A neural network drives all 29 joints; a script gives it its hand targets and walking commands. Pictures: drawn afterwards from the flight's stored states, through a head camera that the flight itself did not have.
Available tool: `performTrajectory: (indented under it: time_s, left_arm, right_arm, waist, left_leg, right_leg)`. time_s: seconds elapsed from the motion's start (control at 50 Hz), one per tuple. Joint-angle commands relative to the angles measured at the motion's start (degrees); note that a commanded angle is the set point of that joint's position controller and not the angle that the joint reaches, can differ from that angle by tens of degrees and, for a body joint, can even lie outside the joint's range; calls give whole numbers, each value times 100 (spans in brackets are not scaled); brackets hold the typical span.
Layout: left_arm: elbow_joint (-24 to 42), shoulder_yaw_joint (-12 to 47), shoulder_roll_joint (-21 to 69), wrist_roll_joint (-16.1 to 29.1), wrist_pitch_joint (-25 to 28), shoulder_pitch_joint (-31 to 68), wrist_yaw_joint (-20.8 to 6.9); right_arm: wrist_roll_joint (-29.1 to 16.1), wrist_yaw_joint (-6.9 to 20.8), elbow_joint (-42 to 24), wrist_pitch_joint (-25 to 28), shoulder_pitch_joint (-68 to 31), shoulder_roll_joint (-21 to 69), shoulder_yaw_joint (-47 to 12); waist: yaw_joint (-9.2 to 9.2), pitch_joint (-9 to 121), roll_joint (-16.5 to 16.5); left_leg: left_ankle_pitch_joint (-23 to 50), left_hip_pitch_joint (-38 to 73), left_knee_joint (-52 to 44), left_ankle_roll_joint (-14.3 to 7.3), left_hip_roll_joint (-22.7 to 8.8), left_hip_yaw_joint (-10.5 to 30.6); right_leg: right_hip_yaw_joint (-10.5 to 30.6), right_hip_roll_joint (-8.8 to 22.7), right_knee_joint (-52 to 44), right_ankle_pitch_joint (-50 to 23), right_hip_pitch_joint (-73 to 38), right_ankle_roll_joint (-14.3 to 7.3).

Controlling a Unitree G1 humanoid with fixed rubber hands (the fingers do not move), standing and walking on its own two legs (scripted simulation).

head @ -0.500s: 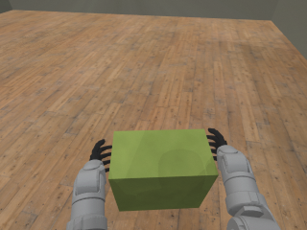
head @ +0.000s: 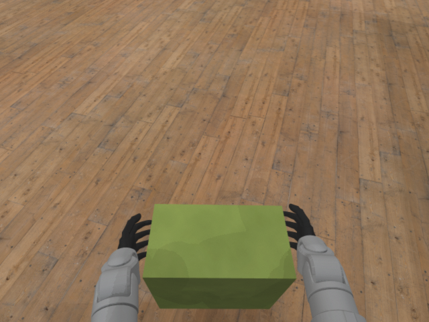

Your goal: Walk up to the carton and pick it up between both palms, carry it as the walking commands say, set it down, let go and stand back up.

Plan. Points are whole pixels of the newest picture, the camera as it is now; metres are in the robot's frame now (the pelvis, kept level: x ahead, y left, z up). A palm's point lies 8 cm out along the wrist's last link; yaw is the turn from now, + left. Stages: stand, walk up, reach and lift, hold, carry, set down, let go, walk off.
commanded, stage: set down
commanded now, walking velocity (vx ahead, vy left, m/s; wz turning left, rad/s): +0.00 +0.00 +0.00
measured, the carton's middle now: (216, 260) +0.26 +0.04 -0.11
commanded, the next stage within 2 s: none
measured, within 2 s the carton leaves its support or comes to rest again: neither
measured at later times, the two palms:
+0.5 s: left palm (132, 253) +0.26 +0.23 -0.11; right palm (284, 244) +0.31 -0.11 -0.11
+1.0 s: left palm (142, 260) +0.27 +0.23 -0.21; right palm (275, 249) +0.33 -0.11 -0.20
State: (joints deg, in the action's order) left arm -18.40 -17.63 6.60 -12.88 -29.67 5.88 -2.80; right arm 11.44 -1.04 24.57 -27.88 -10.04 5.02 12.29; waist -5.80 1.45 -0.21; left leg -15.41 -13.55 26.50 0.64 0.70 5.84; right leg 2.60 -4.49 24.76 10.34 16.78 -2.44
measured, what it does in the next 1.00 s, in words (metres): lowers itself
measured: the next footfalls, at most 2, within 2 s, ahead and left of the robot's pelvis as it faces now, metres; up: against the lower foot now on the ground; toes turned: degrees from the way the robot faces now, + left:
none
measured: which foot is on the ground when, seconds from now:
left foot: down 0.00-1.00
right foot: down 0.00-1.00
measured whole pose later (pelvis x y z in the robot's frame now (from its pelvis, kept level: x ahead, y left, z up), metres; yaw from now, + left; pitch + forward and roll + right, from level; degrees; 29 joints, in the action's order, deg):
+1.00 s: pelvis -0.06 +0.01 -0.13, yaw -1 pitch +36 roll +0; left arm -30.3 -25.8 2.4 -8.9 -16.6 27.5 -2.1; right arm 10.2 -3.3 35.9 -16.4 -34.0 2.7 16.9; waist -4.8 12.9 2.3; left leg -26.1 -79.2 69.9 0.9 3.3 3.2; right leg 2.7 -4.8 66.7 19.2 82.8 -0.7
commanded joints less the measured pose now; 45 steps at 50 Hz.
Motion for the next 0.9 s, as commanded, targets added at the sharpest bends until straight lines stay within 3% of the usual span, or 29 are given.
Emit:
performTrajectory:
  time_s: [0.0, 0.02, 0.06, 0.12, 0.18, 0.2, 0.22, 0.24, 0.26, 0.28, 0.3, 0.32, 0.36, 0.38, 0.42, 0.46, 0.48, 0.5, 0.54, 0.56, 0.6, 0.62, 0.64, 0.74, 0.76, 0.8, 0.82, 0.86, 0.88]
  left_arm:
    - [227, 2903, 3944, 1154, 805, 3648, -1501]
    - [123, 2861, 3882, 1053, 835, 3724, -1503]
    - [5, 2671, 3879, 928, 897, 3986, -1469]
    - [-395, 2466, 3926, 856, 874, 4333, -1502]
    - [-700, 2472, 4256, 823, 876, 4887, -1563]
    - [-611, 2494, 4334, 896, 903, 5055, -1532]
    - [-698, 2514, 4379, 864, 907, 5117, -1517]
    - [-746, 2571, 4648, 845, 918, 4903, -1467]
    - [-595, 2627, 4635, 910, 991, 5228, -1465]
    - [-735, 2567, 4746, 858, 1011, 5038, -1426]
    - [-749, 2539, 4728, 942, 1051, 5310, -1420]
    - [-912, 2495, 4831, 902, 1057, 5449, -1393]
    - [-812, 2467, 4635, 939, 1124, 5637, -1388]
    - [-642, 2657, 4802, 986, 1173, 5859, -1340]
    - [-580, 2740, 4920, 1064, 1200, 5907, -1261]
    - [-741, 2679, 4940, 1013, 1165, 5991, -1227]
    - [-760, 2733, 5070, 1094, 1161, 5935, -1228]
    - [-809, 2688, 4966, 1057, 1144, 5983, -1253]
    - [-593, 2647, 4771, 1004, 1181, 6132, -1247]
    - [-615, 2700, 4882, 1013, 1197, 5982, -1197]
    - [-641, 2638, 4822, 977, 1222, 5733, -1267]
    - [-484, 2851, 4893, 1153, 1250, 5918, -1300]
    - [-821, 2582, 4830, 1032, 1207, 5535, -1310]
    - [-653, 2618, 4461, 1118, 1363, 5610, -1341]
    - [-471, 2587, 4323, 1110, 1417, 5662, -1342]
    - [-465, 2825, 4360, 1230, 1472, 5773, -1392]
    - [-621, 2761, 4252, 1248, 1483, 5719, -1460]
    - [-819, 2375, 3971, 1095, 1504, 5613, -1476]
    - [-659, 2607, 4054, 1207, 1541, 5876, -1486]
  right_arm:
    - [-1090, 1252, -740, 689, -3344, 5441, -3471]
    - [-1063, 1241, -505, 740, -3269, 5460, -3350]
    - [-962, 1242, -67, 783, -3505, 5444, -3150]
    - [-633, 1221, 412, 778, -3684, 5318, -2636]
    - [-475, 1276, 608, 918, -4085, 5075, -2212]
    - [-517, 1330, 814, 905, -4160, 5208, -2250]
    - [-479, 1337, 887, 940, -4166, 5130, -2104]
    - [-580, 1427, 650, 1008, -4428, 5051, -2291]
    - [-492, 1430, 919, 1020, -4412, 5006, -2144]
    - [-464, 1451, 872, 1075, -4441, 4922, -2151]
    - [-374, 1456, 998, 1085, -4492, 4826, -2008]
    - [-433, 1479, 814, 1142, -4886, 4882, -2023]
    - [-355, 1505, 1046, 1132, -4837, 4959, -1958]
    - [-433, 1579, 985, 1188, -4932, 5036, -2004]
    - [-639, 1655, 857, 1211, -5354, 5058, -2279]
    - [-500, 1677, 958, 1209, -5378, 5011, -2107]
    - [-657, 1695, 626, 1230, -5628, 5153, -2373]
    - [-574, 1672, 889, 1175, -5475, 5075, -2248]
    - [-656, 1701, 977, 1149, -5578, 5290, -2358]
    - [-665, 1727, 974, 1147, -5352, 5379, -2326]
    - [-673, 1684, 933, 1164, -5230, 5349, -2394]
    - [-610, 1660, 943, 1175, -5024, 5417, -2374]
    - [-616, 1637, 980, 1141, -4956, 5309, -2399]
    - [-671, 1496, 894, 1242, -4985, 5326, -2487]
    - [-617, 1459, 945, 1243, -4962, 5337, -2447]
    - [-661, 1312, 879, 1353, -4732, 5360, -2499]
    - [-629, 1218, 899, 1364, -4699, 5362, -2494]
    - [-598, 1133, 1025, 1319, -4873, 5420, -2518]
    - [-703, 1096, 1005, 1370, -4857, 5401, -2487]
  waist:
    - [-196, 2613, 422]
    - [-254, 2715, 147]
    - [-330, 2647, 164]
    - [-60, 2485, 235]
    - [251, 2706, -285]
    - [122, 2883, -257]
    - [241, 2879, -301]
    - [85, 3238, -432]
    - [228, 3449, -322]
    - [148, 3541, -285]
    - [334, 3512, 7]
    - [301, 3647, -176]
    - [217, 3722, 95]
    - [332, 4076, -74]
    - [13, 4500, -54]
    - [130, 4520, -55]
    - [31, 4826, 25]
    - [167, 4870, 130]
    - [-138, 4978, 187]
    - [-42, 5147, 95]
    - [-186, 5298, 149]
    - [140, 5572, 188]
    - [-36, 5370, 287]
    - [-90, 5355, 331]
    - [-41, 5539, 441]
    - [138, 5878, 141]
    - [213, 5959, 350]
    - [-71, 5702, 513]
    - [29, 5732, 207]
  left_leg:
    - [1556, -1319, 354, -243, 425, -213]
    - [1405, -1510, 461, -220, 428, -257]
    - [1102, -1669, 560, -214, 396, -244]
    - [575, -1879, 713, -208, 334, -226]
    - [167, -2119, 906, -122, 329, -234]
    - [214, -2077, 954, -104, 308, -265]
    - [370, -2144, 1023, -86, 310, -219]
    - [718, -1945, 1065, -46, 292, -200]
    - [783, -2118, 1157, 2, 308, -170]
    - [999, -2094, 1210, 26, 297, -119]
    - [840, -2308, 1322, 31, 288, -105]
    - [548, -2348, 1364, 21, 298, -130]
    - [459, -2649, 1504, 12, 286, -168]
    - [651, -2278, 1567, 52, 277, -71]
    - [802, -2308, 1714, 89, 269, -90]
    - [673, -2424, 1786, 110, 261, 59]
    - [625, -2360, 1902, 89, 309, 0]
    - [481, -2598, 1988, 78, 292, 20]
    - [501, -2862, 2153, 69, 333, -105]
    - [904, -2615, 2193, 86, 333, -66]
    - [1196, -3013, 2387, 83, 383, -211]
    - [1369, -2949, 2540, 94, 410, -143]
    - [1392, -3116, 2538, 76, 384, -182]
    - [1217, -3944, 2891, 58, 455, -237]
    - [1385, -3989, 3010, 59, 484, -258]
    - [1392, -4324, 3240, 106, 508, -332]
    - [1356, -4758, 3363, 85, 525, -340]
    - [934, -5190, 3468, 1, 523, -407]
    - [934, -5228, 3494, 38, 535, -431]
  right_leg:
    - [676, 258, 572, -2281, -1872, 327]
    - [751, 300, 629, -2186, -1833, 270]
    - [661, 206, 738, -1520, -1328, 252]
    - [469, 119, 853, -557, -619, 215]
    - [385, 126, 1147, -116, -60, 81]
    - [346, 85, 1217, -38, 105, 62]
    - [332, 63, 1341, -218, 262, 48]
    - [289, 11, 1522, -388, 421, 19]
    - [235, -41, 1598, -488, 557, -19]
    - [187, -68, 1742, -529, 781, -17]
    - [135, -102, 1827, -400, 903, -19]
    - [132, -64, 1924, -132, 1073, -29]
    - [59, -119, 2096, -30, 1246, -7]
    - [2, -159, 2251, -24, 1653, -33]
    - [6, -175, 2426, 10, 1699, -60]
    - [-16, -200, 2599, 114, 2105, -64]
    - [10, -185, 2660, 134, 1993, -60]
    - [-49, -197, 2757, 239, 2197, -34]
    - [4, -186, 2828, 227, 2231, -41]
    - [0, -188, 2905, 4, 2466, -17]
    - [35, -225, 2972, -324, 2354, -12]
    - [8, -237, 3037, -487, 2475, -1]
    - [-5, -226, 3082, -491, 2558, 49]
    - [74, -239, 3378, -526, 2914, 110]
    - [26, -258, 3472, -669, 3006, 151]
    - [119, -256, 3587, -1005, 2797, 112]
    - [163, -229, 3658, -1338, 2511, 140]
    - [178, -246, 3808, -1006, 2656, 223]
    - [220, -275, 3807, -997, 2684, 178]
